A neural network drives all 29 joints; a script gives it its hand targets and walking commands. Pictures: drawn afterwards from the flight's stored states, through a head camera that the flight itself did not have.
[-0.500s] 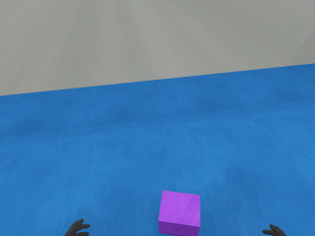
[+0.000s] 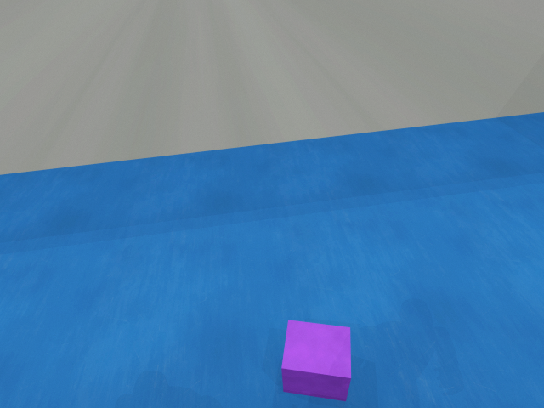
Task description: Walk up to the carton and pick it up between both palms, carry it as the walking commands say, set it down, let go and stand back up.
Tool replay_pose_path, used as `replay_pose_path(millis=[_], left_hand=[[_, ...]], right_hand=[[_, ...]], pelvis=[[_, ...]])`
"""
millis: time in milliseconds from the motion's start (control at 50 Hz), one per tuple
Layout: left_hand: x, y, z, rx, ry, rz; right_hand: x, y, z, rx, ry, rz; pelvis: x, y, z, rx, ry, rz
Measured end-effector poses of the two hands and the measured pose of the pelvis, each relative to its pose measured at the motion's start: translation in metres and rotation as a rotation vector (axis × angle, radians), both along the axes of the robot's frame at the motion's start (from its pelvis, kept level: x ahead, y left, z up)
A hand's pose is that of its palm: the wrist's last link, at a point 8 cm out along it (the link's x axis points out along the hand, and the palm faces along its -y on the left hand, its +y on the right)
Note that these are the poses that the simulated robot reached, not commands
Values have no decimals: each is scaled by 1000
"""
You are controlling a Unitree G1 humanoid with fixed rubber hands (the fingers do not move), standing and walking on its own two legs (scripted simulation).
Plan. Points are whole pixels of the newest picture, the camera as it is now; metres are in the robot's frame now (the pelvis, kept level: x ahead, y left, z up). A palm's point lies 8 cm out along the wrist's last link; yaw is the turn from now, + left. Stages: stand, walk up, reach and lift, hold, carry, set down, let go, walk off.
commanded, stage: stand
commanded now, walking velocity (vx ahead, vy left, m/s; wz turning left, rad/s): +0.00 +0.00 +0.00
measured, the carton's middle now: (316, 359) +0.51 -0.06 -0.68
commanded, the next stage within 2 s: none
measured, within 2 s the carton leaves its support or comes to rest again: neither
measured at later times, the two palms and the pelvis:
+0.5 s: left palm out of the picture +0.01 +0.29 -0.11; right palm out of the picture +0.02 -0.29 -0.12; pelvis -0.03 +0.00 +0.00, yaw +0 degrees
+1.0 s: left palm out of the picture +0.05 +0.28 -0.11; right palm out of the picture +0.04 -0.29 -0.11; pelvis -0.02 +0.00 +0.00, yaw +1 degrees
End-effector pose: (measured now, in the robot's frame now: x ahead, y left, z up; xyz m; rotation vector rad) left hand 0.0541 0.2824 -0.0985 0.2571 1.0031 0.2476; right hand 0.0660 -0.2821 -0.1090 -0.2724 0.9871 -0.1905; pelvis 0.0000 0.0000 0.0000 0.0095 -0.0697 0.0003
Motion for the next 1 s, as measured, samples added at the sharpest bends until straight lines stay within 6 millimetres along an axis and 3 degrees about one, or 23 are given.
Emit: replay_pose_path(millis=[120,300,540,700,1000], left_hand=[[-20,-2,-6,-6,38,1],[-30,-2,-10,-17,47,-2],[-47,6,-8,14,122,20],[-40,1,-11,4,140,17],[-8,-3,-16,-34,123,-3]], right_hand=[[-20,-7,-1,-13,41,1],[-40,-8,-6,-15,83,-2],[-47,-9,-15,10,130,-2],[-44,-12,-15,8,158,1],[-26,-13,-3,-29,158,-5]], pelvis=[[-14,-1,0,-1,1,4],[-25,-1,-1,2,-7,-1],[-30,-4,-1,8,-6,1],[-27,-5,0,3,0,9],[-19,-2,4,-1,-11,9]])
